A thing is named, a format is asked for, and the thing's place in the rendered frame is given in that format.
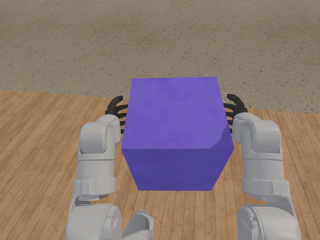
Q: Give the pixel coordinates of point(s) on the robot right upper arm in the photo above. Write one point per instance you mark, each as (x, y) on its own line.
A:
(266, 222)

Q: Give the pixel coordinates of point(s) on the robot left hand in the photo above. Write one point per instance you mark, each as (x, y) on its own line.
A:
(112, 109)

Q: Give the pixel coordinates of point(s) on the robot left forearm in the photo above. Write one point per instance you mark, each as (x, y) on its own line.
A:
(95, 169)

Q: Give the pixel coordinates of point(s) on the robot right forearm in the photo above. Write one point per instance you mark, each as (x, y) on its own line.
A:
(261, 150)

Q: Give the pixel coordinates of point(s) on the robot right hand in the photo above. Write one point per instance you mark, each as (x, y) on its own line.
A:
(238, 108)

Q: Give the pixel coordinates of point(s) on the robot left shin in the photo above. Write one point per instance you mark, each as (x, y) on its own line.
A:
(142, 211)

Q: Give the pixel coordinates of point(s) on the left robot thigh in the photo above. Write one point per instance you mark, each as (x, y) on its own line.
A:
(139, 227)

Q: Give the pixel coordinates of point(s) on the carton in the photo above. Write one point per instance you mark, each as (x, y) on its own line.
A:
(176, 135)

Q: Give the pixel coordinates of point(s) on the robot left upper arm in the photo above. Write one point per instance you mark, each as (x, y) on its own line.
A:
(99, 221)

